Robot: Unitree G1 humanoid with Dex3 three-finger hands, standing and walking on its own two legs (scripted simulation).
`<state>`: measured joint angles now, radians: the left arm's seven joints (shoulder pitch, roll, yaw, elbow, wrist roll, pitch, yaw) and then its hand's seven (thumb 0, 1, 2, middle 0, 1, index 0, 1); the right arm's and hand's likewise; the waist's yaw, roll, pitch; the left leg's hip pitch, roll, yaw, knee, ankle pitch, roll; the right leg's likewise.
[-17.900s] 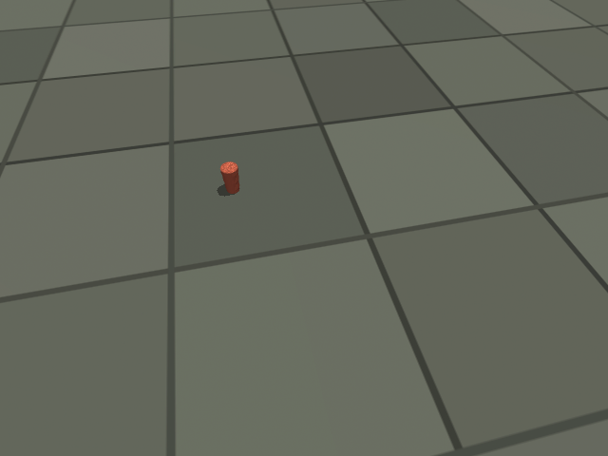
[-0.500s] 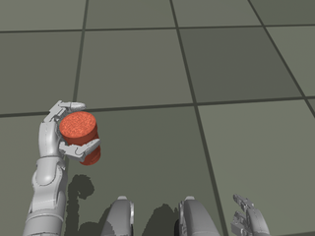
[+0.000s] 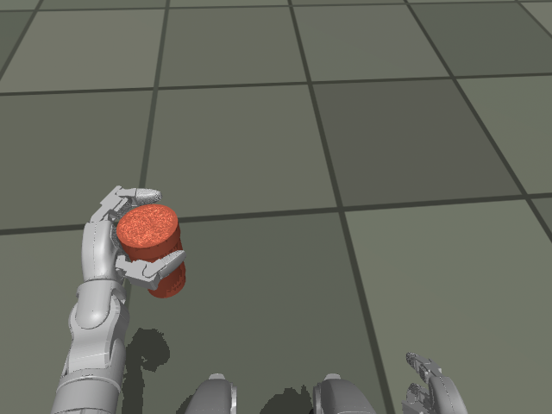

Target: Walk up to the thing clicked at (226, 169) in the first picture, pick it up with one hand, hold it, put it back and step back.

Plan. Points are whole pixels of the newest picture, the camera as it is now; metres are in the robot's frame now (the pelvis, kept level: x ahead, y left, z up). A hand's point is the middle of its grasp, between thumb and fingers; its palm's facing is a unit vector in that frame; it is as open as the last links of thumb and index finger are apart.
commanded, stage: lift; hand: left
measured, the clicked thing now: (158, 255) +0.33 +0.18 +0.00
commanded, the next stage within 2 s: hold in 0.36 s
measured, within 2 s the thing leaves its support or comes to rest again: neither
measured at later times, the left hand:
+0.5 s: hand (153, 228) +0.34 +0.17 +0.07, palm faces +0.12 -0.99 +0.00, open 10.8 cm
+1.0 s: hand (150, 228) +0.33 +0.17 +0.08, palm faces +0.12 -0.99 +0.00, open 10.8 cm
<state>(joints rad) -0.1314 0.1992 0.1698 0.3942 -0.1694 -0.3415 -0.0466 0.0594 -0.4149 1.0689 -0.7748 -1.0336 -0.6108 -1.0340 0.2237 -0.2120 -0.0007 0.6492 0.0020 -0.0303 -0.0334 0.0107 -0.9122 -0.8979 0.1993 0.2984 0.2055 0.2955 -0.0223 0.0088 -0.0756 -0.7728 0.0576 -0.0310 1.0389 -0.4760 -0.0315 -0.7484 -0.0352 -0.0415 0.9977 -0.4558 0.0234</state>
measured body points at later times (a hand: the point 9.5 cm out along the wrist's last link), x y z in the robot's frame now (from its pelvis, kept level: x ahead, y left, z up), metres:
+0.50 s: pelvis +0.01 +0.00 +0.02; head +0.06 +0.00 +0.47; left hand +0.33 +0.22 +0.07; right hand +0.14 -0.25 -0.09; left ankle +0.02 +0.13 -0.67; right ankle +0.02 -0.14 -0.67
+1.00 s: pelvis +0.01 +0.00 +0.03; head +0.05 +0.00 +0.48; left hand +0.32 +0.22 +0.08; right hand +0.14 -0.25 -0.08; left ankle +0.02 +0.13 -0.67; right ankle +0.02 -0.14 -0.67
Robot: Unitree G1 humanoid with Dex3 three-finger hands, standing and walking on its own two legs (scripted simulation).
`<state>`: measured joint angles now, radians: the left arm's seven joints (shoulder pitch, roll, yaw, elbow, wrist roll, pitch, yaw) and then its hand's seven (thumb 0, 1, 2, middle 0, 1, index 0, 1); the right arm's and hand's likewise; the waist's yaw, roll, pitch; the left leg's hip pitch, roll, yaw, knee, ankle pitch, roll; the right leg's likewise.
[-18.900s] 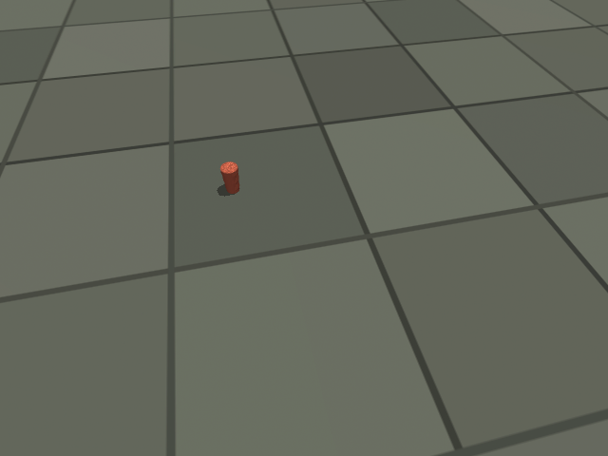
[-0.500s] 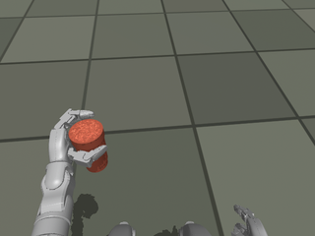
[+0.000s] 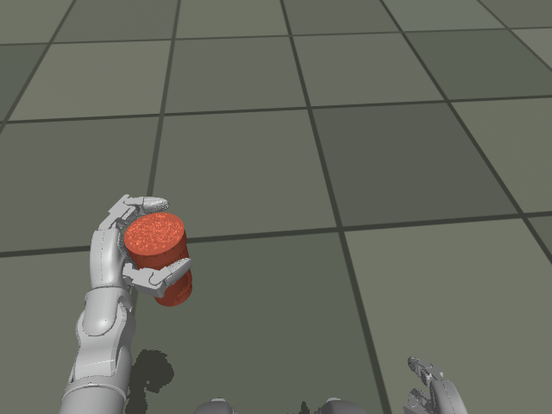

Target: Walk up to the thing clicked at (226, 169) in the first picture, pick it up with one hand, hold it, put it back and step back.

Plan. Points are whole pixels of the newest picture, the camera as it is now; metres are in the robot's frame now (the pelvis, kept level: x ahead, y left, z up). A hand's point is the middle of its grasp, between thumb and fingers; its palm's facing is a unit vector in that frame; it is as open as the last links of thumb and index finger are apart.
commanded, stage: hold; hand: left
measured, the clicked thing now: (164, 263) +0.32 +0.17 +0.02
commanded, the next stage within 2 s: none
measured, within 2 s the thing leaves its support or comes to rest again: neither
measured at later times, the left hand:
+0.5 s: hand (157, 250) +0.32 +0.17 +0.06, palm faces +0.12 -0.99 +0.00, open 10.8 cm
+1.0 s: hand (158, 247) +0.32 +0.17 +0.06, palm faces +0.12 -0.99 +0.00, open 10.8 cm
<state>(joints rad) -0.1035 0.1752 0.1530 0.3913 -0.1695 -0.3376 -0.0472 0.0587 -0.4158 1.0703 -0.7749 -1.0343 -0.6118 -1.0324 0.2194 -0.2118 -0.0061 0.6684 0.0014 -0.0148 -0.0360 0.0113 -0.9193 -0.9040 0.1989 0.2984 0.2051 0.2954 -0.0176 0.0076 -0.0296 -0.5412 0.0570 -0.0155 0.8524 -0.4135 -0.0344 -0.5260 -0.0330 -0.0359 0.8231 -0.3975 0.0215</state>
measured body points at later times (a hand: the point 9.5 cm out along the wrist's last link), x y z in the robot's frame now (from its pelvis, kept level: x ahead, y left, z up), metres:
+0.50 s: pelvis +0.00 +0.00 +0.00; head +0.03 +0.01 +0.45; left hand +0.31 +0.22 +0.06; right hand +0.13 -0.24 -0.10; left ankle +0.01 +0.14 -0.70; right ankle +0.01 -0.13 -0.70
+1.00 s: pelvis +0.00 +0.00 +0.00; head +0.03 +0.00 +0.45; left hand +0.31 +0.22 +0.06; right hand +0.13 -0.24 -0.11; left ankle +0.01 +0.14 -0.70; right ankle +0.01 -0.13 -0.70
